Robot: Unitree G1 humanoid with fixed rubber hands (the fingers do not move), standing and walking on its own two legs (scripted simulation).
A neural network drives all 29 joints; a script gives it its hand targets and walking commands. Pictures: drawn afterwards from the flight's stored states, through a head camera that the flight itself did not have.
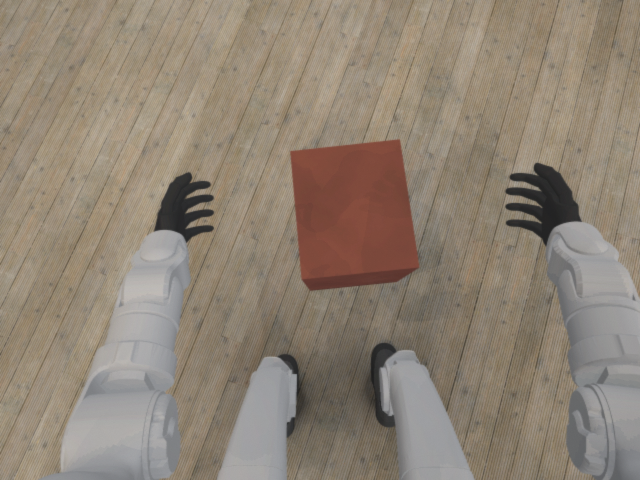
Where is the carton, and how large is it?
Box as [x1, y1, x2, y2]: [290, 139, 418, 290]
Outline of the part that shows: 399,139 290,151 301,278 310,290 396,281 418,267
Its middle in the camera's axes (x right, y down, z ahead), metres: +0.08 -0.05 +0.95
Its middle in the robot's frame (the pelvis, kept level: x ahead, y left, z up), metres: +0.52 -0.03 -0.54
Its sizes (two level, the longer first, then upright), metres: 0.282 0.240 0.290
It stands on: the floor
